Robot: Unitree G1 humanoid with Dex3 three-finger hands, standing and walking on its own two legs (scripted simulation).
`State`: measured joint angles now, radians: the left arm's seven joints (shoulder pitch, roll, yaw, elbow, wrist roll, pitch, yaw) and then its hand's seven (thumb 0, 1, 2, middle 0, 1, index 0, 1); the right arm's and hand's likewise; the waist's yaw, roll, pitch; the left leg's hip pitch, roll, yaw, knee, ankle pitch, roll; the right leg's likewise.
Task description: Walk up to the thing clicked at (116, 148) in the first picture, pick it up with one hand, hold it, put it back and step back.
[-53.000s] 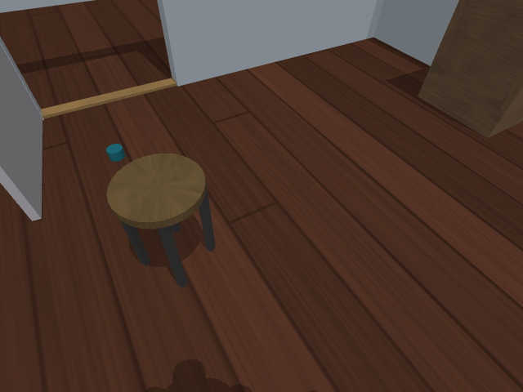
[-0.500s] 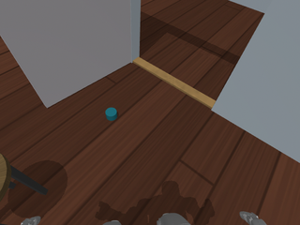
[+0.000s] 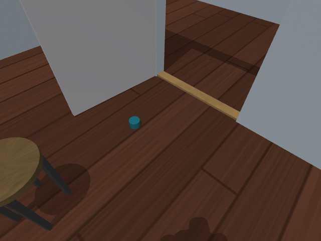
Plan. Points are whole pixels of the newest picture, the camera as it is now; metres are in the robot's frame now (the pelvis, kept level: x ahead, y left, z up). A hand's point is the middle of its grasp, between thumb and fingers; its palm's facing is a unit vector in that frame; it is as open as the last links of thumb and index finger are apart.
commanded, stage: step back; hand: left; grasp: from above
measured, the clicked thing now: (134, 122) +1.10 +0.20 -0.73
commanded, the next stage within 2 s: stand in 0.82 s
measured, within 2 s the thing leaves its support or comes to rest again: neither
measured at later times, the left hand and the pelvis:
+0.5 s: hand out of the picture +0.09 +0.27 -0.15, palm faces +0.03 -0.93 -0.37, open 7.4 cm; pelvis +0.03 +0.00 +0.00, yaw +0 degrees
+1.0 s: hand out of the picture +0.16 +0.26 -0.13, palm faces -0.03 -0.94 -0.34, open 7.4 cm; pelvis +0.05 +0.01 +0.02, yaw -2 degrees
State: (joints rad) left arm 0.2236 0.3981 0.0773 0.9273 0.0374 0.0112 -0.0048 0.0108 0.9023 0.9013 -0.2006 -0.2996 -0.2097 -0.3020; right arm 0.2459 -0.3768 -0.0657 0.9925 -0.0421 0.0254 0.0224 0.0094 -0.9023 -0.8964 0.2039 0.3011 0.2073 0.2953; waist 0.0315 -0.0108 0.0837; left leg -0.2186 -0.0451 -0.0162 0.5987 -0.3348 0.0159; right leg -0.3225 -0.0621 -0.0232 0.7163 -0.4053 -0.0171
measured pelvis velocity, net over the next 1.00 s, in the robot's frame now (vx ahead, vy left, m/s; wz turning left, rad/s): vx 0.05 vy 0.01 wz -0.03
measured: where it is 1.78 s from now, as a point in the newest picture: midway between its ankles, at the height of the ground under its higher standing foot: outside the picture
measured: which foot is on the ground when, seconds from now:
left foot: down 0.00-0.24, up 0.26-0.44, down 0.46-1.00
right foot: down 0.00-1.00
